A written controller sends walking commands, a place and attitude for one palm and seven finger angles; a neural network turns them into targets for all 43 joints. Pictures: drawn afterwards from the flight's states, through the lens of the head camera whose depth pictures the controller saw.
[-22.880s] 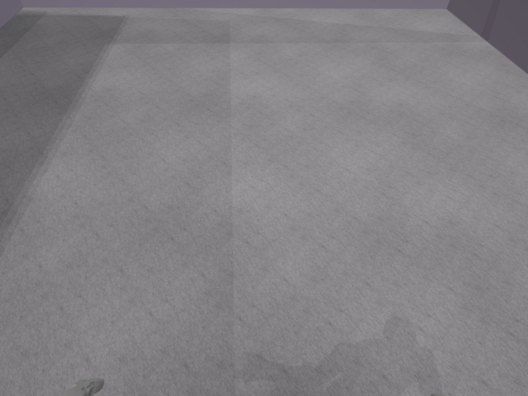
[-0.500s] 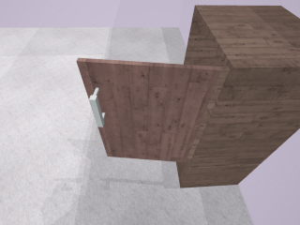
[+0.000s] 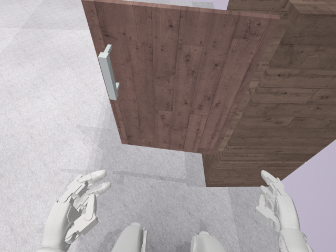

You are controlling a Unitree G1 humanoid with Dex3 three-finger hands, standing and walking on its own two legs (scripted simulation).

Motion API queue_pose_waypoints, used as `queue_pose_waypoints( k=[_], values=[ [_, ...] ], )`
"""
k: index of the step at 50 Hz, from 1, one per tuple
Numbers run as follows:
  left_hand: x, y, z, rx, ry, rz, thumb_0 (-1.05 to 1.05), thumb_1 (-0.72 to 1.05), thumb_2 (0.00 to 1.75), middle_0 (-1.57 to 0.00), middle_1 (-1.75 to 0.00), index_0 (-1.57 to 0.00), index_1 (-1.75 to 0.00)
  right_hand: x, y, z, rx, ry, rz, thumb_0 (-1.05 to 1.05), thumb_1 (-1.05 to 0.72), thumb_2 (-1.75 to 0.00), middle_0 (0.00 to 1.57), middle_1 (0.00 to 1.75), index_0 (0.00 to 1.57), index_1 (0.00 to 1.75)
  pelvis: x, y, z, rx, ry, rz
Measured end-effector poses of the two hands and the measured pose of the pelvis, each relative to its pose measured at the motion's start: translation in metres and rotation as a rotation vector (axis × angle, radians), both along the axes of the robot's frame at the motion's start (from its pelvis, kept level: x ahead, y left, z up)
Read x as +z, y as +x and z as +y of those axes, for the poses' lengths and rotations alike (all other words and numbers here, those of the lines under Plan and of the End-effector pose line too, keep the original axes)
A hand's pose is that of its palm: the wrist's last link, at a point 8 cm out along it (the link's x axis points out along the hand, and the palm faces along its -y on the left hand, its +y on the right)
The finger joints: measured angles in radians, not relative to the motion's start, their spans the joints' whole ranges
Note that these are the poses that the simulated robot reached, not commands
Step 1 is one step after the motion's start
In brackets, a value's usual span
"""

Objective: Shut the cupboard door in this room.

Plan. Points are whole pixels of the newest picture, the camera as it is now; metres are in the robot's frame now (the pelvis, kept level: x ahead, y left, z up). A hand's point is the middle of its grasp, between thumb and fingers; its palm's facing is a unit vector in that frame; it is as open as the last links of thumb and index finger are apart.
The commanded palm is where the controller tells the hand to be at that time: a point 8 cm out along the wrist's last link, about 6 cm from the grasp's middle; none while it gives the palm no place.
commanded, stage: raise the hand and make a fist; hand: left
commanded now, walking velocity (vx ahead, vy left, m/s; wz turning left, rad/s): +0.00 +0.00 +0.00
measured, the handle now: (111, 73) +0.53 +0.21 +0.10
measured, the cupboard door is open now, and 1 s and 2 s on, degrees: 82 82 82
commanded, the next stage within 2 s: bring the fist close to the handle in 1.48 s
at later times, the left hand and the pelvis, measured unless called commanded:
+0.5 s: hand (82, 192) +0.22 +0.19 +0.07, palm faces -0.01 -1.00 -0.04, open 3.8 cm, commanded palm +0.19 +0.24 +0.08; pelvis +0.01 +0.02 +0.01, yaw +0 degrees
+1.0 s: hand (75, 176) +0.24 +0.20 +0.10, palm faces -0.02 -1.00 -0.05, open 3.1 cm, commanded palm +0.21 +0.26 +0.11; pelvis +0.02 +0.02 +0.03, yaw +1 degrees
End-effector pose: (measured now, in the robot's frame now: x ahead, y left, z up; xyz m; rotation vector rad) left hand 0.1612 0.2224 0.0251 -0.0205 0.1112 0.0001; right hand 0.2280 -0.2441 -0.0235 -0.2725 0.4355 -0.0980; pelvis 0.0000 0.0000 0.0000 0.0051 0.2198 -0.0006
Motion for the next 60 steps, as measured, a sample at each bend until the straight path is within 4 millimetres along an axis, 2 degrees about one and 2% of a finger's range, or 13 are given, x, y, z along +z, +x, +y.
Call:
queue_pose_waypoints(
  k=[2, 4, 7, 11, 17, 21, 25, 30, 37, 42, 49, 60],
  values=[
    [0.004, -0.009, 0.009, 0.043, 0.029, -0.006, 0.02, 0.9, 0.9, -0.47, -0.59, -0.47, -0.59, -0.008, 0.003, 0.011, 0.023, 0.008, 0.006, 0.01, -0.9, -0.9, 0.2, 0.3, 0.19, 0.3, -0.005, -0.002, 0.0, 0.009, -0.013, 0.008],
    [0.016, -0.009, 0.014, 0.054, 0.057, -0.06, 0.02, 0.9, 0.9, -0.5, -0.63, -0.51, -0.63, -0.018, 0.002, 0.022, 0.047, 0.019, 0.026, 0.01, -0.9, -0.9, 0.2, 0.3, 0.2, 0.3, -0.008, -0.003, 0.0, 0.018, -0.028, 0.016],
    [0.032, 0.003, 0.012, 0.016, 0.067, -0.141, 0.02, 0.9, 0.9, -0.56, -0.69, -0.56, -0.69, -0.035, -0.008, 0.038, 0.066, 0.047, 0.078, 0.01, -0.9, -0.9, 0.2, 0.3, 0.2, 0.3, -0.011, -0.006, 0.002, 0.027, -0.045, 0.025],
    [0.034, 0.026, 0.003, -0.07, 0.043, -0.1, 0.02, 0.9, 0.9, -0.63, -0.77, -0.63, -0.77, -0.052, -0.033, 0.049, 0.025, 0.101, 0.169, 0.01, -0.9, -0.9, 0.2, 0.3, 0.2, 0.3, -0.007, -0.006, 0.006, 0.023, -0.048, 0.032],
    [0.037, 0.038, 0.01, -0.047, 0.043, 0.004, 0.02, 0.9, 0.9, -0.74, -0.89, -0.74, -0.89, -0.052, -0.069, 0.045, -0.075, 0.121, 0.266, 0.01, -0.9, -0.9, 0.21, 0.3, 0.2, 0.3, 0.006, 0.001, 0.013, 0.004, -0.037, 0.026],
    [0.048, 0.036, 0.021, -0.001, 0.062, -0.036, 0.02, 0.9, 0.9, -0.81, -0.97, -0.82, -0.97, -0.046, -0.078, 0.034, -0.098, 0.083, 0.287, 0.01, -0.9, -0.9, 0.21, 0.3, 0.2, 0.3, 0.011, 0.006, 0.016, 0.004, -0.035, 0.023],
    [0.05, 0.036, 0.022, -0.016, 0.062, -0.059, 0.02, 0.9, 0.9, -0.88, -1.05, -0.89, -1.05, -0.04, -0.075, 0.022, -0.099, 0.037, 0.277, 0.01, -0.9, -0.9, 0.2, 0.3, 0.2, 0.3, 0.012, 0.008, 0.019, 0.007, -0.037, 0.021],
    [0.052, 0.039, 0.021, -0.04, 0.058, -0.059, 0.02, 0.9, 0.9, -0.98, -1.15, -0.98, -1.15, -0.027, -0.058, 0.017, -0.095, 0.011, 0.228, 0.01, -0.9, -0.9, 0.2, 0.3, 0.2, 0.3, 0.015, 0.011, 0.021, 0.007, -0.037, 0.014],
    [0.063, 0.044, 0.028, -0.013, 0.063, -0.08, 0.02, 0.9, 0.9, -1.11, -1.29, -1.11, -1.29, -0.011, -0.032, 0.03, -0.051, 0.029, 0.17, 0.01, -0.9, -0.9, 0.2, 0.3, 0.2, 0.3, 0.021, 0.015, 0.02, 0.012, -0.04, -0.002],
    [0.069, 0.048, 0.03, -0.021, 0.062, -0.077, 0.02, 0.9, 0.9, -1.2, -1.39, -1.2, -1.39, -0.006, -0.023, 0.041, -0.017, 0.053, 0.159, 0.01, -0.9, -0.9, 0.2, 0.3, 0.2, 0.3, 0.026, 0.019, 0.019, 0.017, -0.042, -0.012],
    [0.078, 0.054, 0.034, -0.024, 0.069, -0.084, 0.02, 0.9, 0.9, -1.27, -1.47, -1.27, -1.47, -0.007, -0.027, 0.044, -0.005, 0.07, 0.181, 0.01, -0.9, -0.9, 0.2, 0.3, 0.2, 0.3, 0.031, 0.02, 0.017, 0.019, -0.04, -0.028],
    [0.086, 0.062, 0.035, -0.032, 0.068, -0.083, 0.02, 0.9, 0.9, -1.3, -1.5, -1.3, -1.5, -0.007, -0.049, 0.026, -0.047, 0.057, 0.221, 0.01, -0.9, -0.9, 0.2, 0.3, 0.2, 0.3, 0.039, 0.019, 0.014, 0.013, -0.031, -0.046]
  ],
)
